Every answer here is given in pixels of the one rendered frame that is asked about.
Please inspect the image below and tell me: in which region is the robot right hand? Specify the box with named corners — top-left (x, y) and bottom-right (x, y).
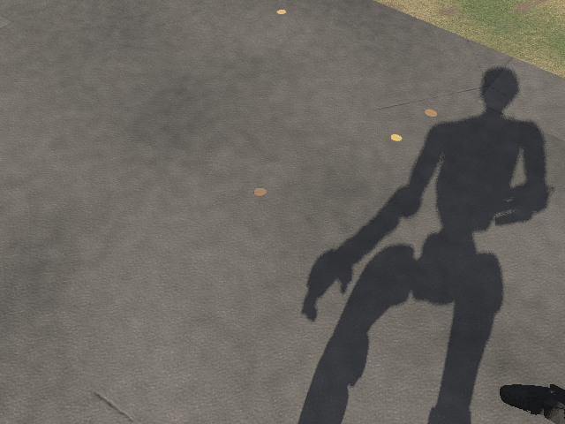
top-left (500, 384), bottom-right (565, 424)

